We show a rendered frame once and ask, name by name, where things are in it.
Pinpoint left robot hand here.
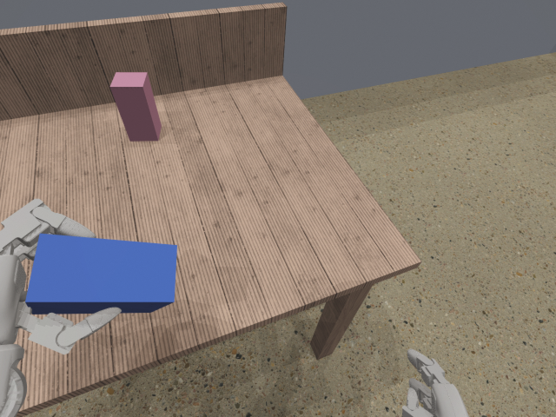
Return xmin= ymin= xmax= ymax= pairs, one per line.
xmin=0 ymin=199 xmax=122 ymax=354

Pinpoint table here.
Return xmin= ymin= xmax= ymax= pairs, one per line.
xmin=0 ymin=3 xmax=421 ymax=417

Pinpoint sponge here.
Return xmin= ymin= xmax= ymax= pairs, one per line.
xmin=25 ymin=234 xmax=177 ymax=314

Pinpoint right robot hand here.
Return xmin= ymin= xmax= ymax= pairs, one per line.
xmin=402 ymin=348 xmax=469 ymax=417

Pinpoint robot left forearm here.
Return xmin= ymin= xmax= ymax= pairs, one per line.
xmin=0 ymin=344 xmax=27 ymax=417

